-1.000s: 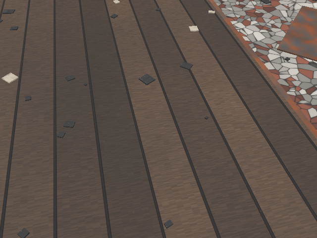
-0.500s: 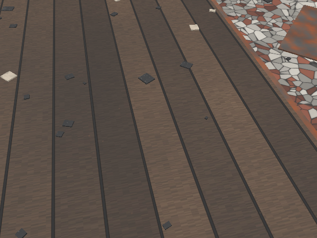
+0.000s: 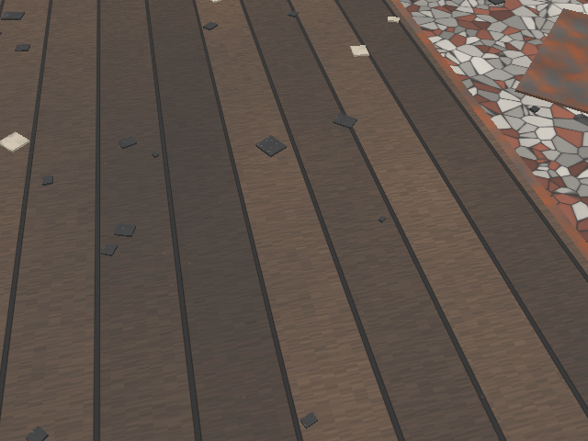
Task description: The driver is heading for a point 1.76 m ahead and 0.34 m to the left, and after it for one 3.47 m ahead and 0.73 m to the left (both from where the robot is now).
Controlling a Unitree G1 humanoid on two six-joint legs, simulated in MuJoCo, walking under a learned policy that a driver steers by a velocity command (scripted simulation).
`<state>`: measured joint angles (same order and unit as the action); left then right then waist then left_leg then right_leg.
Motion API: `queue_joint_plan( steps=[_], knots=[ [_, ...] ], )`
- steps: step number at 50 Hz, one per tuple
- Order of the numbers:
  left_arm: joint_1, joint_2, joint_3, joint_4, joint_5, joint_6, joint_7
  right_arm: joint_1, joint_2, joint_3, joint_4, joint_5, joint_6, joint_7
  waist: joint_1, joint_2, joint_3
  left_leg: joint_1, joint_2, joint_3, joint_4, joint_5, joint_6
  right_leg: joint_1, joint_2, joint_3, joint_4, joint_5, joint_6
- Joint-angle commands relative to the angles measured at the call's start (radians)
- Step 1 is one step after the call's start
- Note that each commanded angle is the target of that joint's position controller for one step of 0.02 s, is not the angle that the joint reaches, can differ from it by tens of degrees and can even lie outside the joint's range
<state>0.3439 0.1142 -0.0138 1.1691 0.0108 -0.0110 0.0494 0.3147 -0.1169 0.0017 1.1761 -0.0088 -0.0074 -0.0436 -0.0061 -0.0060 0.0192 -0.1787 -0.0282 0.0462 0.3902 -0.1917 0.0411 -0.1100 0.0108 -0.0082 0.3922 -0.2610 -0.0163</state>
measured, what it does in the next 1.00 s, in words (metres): walks ahead: left foot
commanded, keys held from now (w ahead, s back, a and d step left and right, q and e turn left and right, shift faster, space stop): w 0.70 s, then no key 0.30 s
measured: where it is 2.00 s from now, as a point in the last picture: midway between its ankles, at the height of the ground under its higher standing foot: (272, 369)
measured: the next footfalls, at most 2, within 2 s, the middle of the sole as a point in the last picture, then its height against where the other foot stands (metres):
left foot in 0.66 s outside the picture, level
right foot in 1.10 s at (355, 432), level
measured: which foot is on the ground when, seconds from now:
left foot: down 0.00-0.26, up 0.28-0.64, down 0.66-1.00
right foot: down 0.00-0.66, up 0.68-1.00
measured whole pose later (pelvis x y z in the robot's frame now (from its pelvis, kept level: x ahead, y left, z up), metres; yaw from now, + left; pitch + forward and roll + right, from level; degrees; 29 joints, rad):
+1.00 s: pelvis +0.39 -0.01 +0.00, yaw -1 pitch -1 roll +1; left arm 0.15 0.16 0.04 0.98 0.02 -0.04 0.01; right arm 0.38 -0.14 -0.01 1.10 -0.02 -0.09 -0.01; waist -0.02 -0.03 0.08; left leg -0.09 -0.07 0.12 0.32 -0.22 0.09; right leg -0.53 -0.05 -0.03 0.75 -0.16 -0.04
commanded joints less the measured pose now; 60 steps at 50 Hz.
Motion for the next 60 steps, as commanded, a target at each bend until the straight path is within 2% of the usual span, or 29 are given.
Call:
queue_joint_plan(
  steps=[1, 3, 5, 8, 9, 12, 13, 14, 15, 16, 18, 24, 28, 30, 32, 33, 34, 35, 36, 37, 40, 44, 48, 54, 55, 56, 57, 58, 60],
  knots=[
    [0.103, 0.078, 0.018, -0.003, 0.005, 0.003, -0.001, 0.079, -0.094, -0.021, -0.009, 0.000, 0.005, 0.000, 0.002, 0.016, 0.070, -0.011, 0.080, -0.119, -0.063, -0.237, 0.035, -0.115, -0.049, 0.064, -0.049, -0.181, -0.051],
    [0.093, 0.083, 0.025, -0.029, 0.012, 0.008, -0.008, 0.090, -0.108, -0.033, -0.024, -0.004, 0.013, 0.006, -0.003, 0.022, 0.141, -0.083, 0.085, -0.154, -0.059, -0.498, 0.072, -0.208, -0.036, 0.078, -0.014, -0.399, -0.080],
    [0.072, 0.063, 0.023, -0.057, 0.016, -0.001, -0.015, 0.128, -0.104, -0.038, -0.031, -0.002, 0.008, 0.010, -0.021, 0.042, 0.184, -0.072, 0.133, -0.244, -0.079, -0.569, 0.111, -0.294, -0.033, 0.088, 0.044, -0.404, -0.091],
    [0.019, 0.040, 0.022, -0.103, 0.027, -0.030, -0.032, 0.212, -0.160, -0.066, -0.017, -0.009, -0.002, 0.014, -0.049, 0.140, 0.124, 0.044, 0.287, -0.469, -0.219, -0.607, 0.198, -0.349, 0.010, -0.031, 0.227, -0.184, -0.071],
    [0.004, 0.055, 0.026, -0.116, 0.026, -0.039, -0.038, 0.202, -0.166, -0.072, -0.023, -0.008, -0.005, 0.016, -0.045, 0.128, 0.123, 0.004, 0.310, -0.494, -0.245, -0.600, 0.211, -0.316, -0.003, -0.035, 0.250, -0.167, -0.072],
    [0.145, 0.028, 0.030, -0.087, 0.012, -0.058, -0.048, 0.047, -0.161, -0.076, -0.074, 0.005, -0.012, 0.022, 0.068, 0.093, 0.141, -0.251, 0.229, -0.351, -0.178, -0.538, 0.157, -0.014, 0.007, -0.036, 0.078, -0.149, -0.095],
    [0.251, 0.040, 0.037, -0.052, 0.010, -0.063, -0.041, -0.034, -0.141, -0.073, -0.108, 0.009, -0.020, 0.025, 0.120, 0.033, 0.150, -0.406, 0.154, -0.245, -0.057, -0.468, 0.115, 0.164, -0.016, 0.024, -0.018, -0.146, -0.108],
    [0.370, 0.129, 0.061, -0.029, 0.012, -0.070, -0.027, -0.114, -0.075, -0.054, -0.159, 0.015, -0.036, 0.032, 0.172, -0.170, 0.129, -0.572, 0.019, -0.066, 0.223, -0.365, 0.056, 0.290, -0.203, 0.333, -0.198, -0.357, -0.156],
    [0.435, 0.205, 0.085, -0.006, 0.009, -0.063, -0.026, -0.143, -0.078, -0.051, -0.197, -0.014, -0.049, 0.040, 0.176, -0.270, 0.165, -0.687, -0.010, 0.036, 0.437, -0.320, 0.044, 0.312, -0.375, 0.573, -0.294, -0.406, -0.221],
    [0.373, 0.165, 0.079, -0.022, 0.016, -0.058, -0.023, -0.153, -0.126, -0.063, -0.194, -0.039, -0.055, 0.047, 0.131, -0.121, 0.200, -0.698, 0.045, -0.014, 0.556, -0.273, 0.050, 0.251, -0.376, 0.545, -0.273, -0.336, -0.232],
    [0.262, 0.136, 0.069, -0.064, 0.015, -0.069, -0.025, -0.098, -0.098, -0.061, -0.171, -0.027, -0.066, 0.065, 0.058, -0.046, 0.169, -0.650, 0.078, -0.034, 0.621, -0.157, 0.044, 0.212, -0.305, 0.399, -0.279, -0.147, -0.196],
    [0.253, 0.104, 0.044, -0.059, 0.009, -0.096, -0.027, -0.242, -0.075, -0.055, -0.243, -0.022, -0.046, 0.078, 0.029, -0.084, 0.137, -0.563, 0.050, 0.059, 0.495, 0.013, 0.011, 0.137, -0.187, 0.113, -0.242, 0.450, -0.158],
    [0.252, 0.143, 0.044, -0.055, 0.009, -0.104, -0.023, -0.352, -0.082, -0.042, -0.303, -0.010, -0.040, 0.075, 0.035, -0.127, 0.142, -0.350, 0.003, 0.118, 0.254, 0.067, 0.047, 0.069, -0.190, 0.061, -0.226, 0.655, -0.151],
    [0.230, 0.171, 0.049, -0.055, 0.007, -0.110, -0.022, -0.259, -0.128, -0.059, -0.285, -0.006, -0.043, 0.060, -0.020, -0.126, 0.077, -0.196, -0.038, 0.123, 0.221, 0.059, 0.087, 0.107, -0.206, 0.036, -0.094, 0.942, -0.133],
    [0.199, 0.199, 0.056, -0.059, 0.002, -0.105, -0.022, 0.012, -0.177, -0.087, -0.198, -0.007, -0.057, 0.044, -0.142, -0.101, -0.067, 0.100, -0.053, 0.102, 0.125, 0.096, 0.126, 0.086, -0.181, -0.001, 0.234, 0.979, -0.105],
    [0.204, 0.175, 0.050, -0.074, -0.001, -0.103, -0.028, 0.152, -0.240, -0.108, -0.165, -0.030, -0.063, 0.036, -0.186, -0.049, -0.151, 0.315, 0.098, -0.060, 0.098, -0.049, 0.157, -0.082, -0.141, -0.018, 0.492, 0.682, -0.098],
    [0.325, 0.032, 0.027, -0.097, -0.029, -0.096, -0.042, 0.209, -0.334, -0.128, -0.167, -0.054, -0.063, 0.040, -0.113, 0.185, -0.296, 0.558, 0.440, -0.594, 0.015, -0.172, 0.308, -0.395, 0.026, -0.047, 0.924, -0.157, -0.064],
    [0.236, 0.141, 0.058, -0.105, -0.012, -0.091, -0.044, 0.140, -0.302, -0.124, -0.170, -0.011, -0.051, 0.051, -0.119, 0.079, -0.273, 0.458, 0.427, -0.778, -0.149, -0.315, 0.322, -0.491, 0.039, 0.069, 1.036, -0.189, -0.081],
    [0.126, 0.151, 0.064, -0.151, -0.005, -0.090, -0.044, -0.001, -0.253, -0.105, -0.193, -0.001, -0.056, 0.049, -0.062, 0.067, -0.080, 0.288, 0.404, -0.593, -0.170, -0.246, 0.285, -0.542, -0.026, 0.062, 1.008, -0.093, -0.085],
    [0.083, 0.141, 0.064, -0.158, 0.003, -0.093, -0.043, -0.061, -0.187, -0.087, -0.202, -0.002, -0.069, 0.053, -0.039, 0.004, -0.005, 0.150, 0.366, -0.467, -0.183, 0.002, 0.259, -0.497, -0.055, 0.054, 0.953, -0.040, -0.083],
    [0.143, 0.076, 0.065, -0.131, 0.028, -0.056, -0.045, -0.019, -0.096, -0.052, -0.155, -0.006, -0.098, 0.041, 0.043, 0.010, 0.015, -0.030, 0.273, -0.190, -0.162, 0.551, 0.199, -0.317, -0.080, 0.043, 0.821, -0.066, -0.052],
    [0.074, 0.068, 0.065, -0.155, 0.022, -0.026, -0.046, 0.017, -0.138, -0.042, -0.136, -0.014, -0.107, 0.036, 0.072, 0.071, 0.009, -0.038, 0.215, -0.045, -0.139, 0.808, 0.175, -0.317, -0.054, -0.010, 0.605, 0.002, -0.027],
    [-0.069, 0.068, 0.051, -0.186, 0.008, -0.022, -0.040, 0.071, -0.140, -0.028, -0.118, -0.008, -0.089, 0.030, 0.027, 0.110, -0.012, 0.004, 0.191, 0.003, -0.109, 0.812, 0.144, -0.267, -0.031, -0.061, 0.362, 0.131, -0.021],
    [-0.071, 0.081, 0.050, -0.159, 0.010, -0.036, -0.022, 0.088, -0.129, -0.018, -0.092, -0.006, -0.066, 0.014, 0.029, 0.076, 0.014, 0.054, 0.222, -0.054, 0.020, 0.623, 0.122, -0.139, -0.020, -0.054, 0.098, 0.158, -0.050],
    [-0.035, 0.100, 0.053, -0.145, 0.013, -0.048, -0.018, 0.109, -0.125, -0.018, -0.086, -0.007, -0.066, 0.013, 0.039, 0.032, 0.003, 0.037, 0.194, -0.054, 0.074, 0.522, 0.085, -0.051, -0.054, -0.009, -0.004, 0.313, -0.055],
    [0.035, 0.167, 0.067, -0.132, 0.021, -0.060, -0.013, 0.148, -0.118, -0.015, -0.092, -0.008, -0.067, 0.009, 0.032, -0.029, -0.060, -0.017, 0.152, -0.034, 0.157, 0.305, 0.052, 0.083, -0.174, 0.096, 0.030, 0.651, -0.072],
    [0.032, 0.176, 0.063, -0.126, 0.014, -0.056, -0.011, 0.292, -0.027, 0.002, -0.059, 0.018, -0.050, 0.008, -0.022, -0.164, -0.135, -0.075, 0.064, 0.002, 0.235, -0.148, 0.024, 0.160, -0.327, 0.220, 0.060, 0.900, -0.208],
    [0.063, 0.154, 0.065, -0.123, 0.000, -0.044, -0.017, 0.255, -0.068, -0.009, -0.054, 0.014, -0.029, 0.000, 0.028, -0.172, -0.148, -0.112, 0.010, 0.021, 0.315, -0.380, 0.029, 0.140, -0.364, 0.299, 0.001, 0.638, -0.266],
    [0.080, 0.212, 0.092, -0.126, 0.011, -0.025, -0.020, 0.062, -0.127, -0.038, -0.123, -0.018, -0.017, 0.017, 0.080, -0.136, -0.035, -0.313, 0.000, -0.014, 0.584, -0.479, 0.040, 0.085, -0.363, 0.382, -0.173, -0.051, -0.274]
  ],
)
Velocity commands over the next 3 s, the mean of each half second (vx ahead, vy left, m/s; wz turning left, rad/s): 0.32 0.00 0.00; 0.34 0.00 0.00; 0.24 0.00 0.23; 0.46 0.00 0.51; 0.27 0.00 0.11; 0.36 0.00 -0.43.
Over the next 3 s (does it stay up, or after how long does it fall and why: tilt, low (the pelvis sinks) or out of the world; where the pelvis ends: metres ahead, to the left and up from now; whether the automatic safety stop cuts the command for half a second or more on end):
stays up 1.05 0.19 -0.01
